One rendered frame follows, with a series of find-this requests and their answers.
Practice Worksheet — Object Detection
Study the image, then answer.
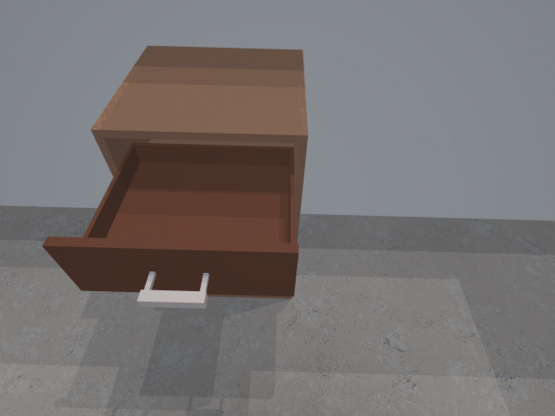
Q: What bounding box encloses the cabinet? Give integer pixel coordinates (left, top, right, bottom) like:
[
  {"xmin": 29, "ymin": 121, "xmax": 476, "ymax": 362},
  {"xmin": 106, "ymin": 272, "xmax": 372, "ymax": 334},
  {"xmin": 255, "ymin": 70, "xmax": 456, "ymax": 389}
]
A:
[{"xmin": 91, "ymin": 46, "xmax": 308, "ymax": 299}]

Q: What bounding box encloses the handle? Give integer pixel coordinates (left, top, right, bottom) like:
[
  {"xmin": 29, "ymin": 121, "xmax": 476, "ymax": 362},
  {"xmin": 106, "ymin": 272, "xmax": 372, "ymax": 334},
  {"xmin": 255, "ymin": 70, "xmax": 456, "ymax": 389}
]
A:
[{"xmin": 137, "ymin": 271, "xmax": 209, "ymax": 309}]

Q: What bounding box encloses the drawer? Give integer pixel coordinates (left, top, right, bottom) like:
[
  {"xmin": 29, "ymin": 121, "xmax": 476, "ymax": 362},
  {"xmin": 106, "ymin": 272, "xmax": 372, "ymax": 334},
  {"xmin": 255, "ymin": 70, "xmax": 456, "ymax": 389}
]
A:
[{"xmin": 42, "ymin": 143, "xmax": 298, "ymax": 296}]

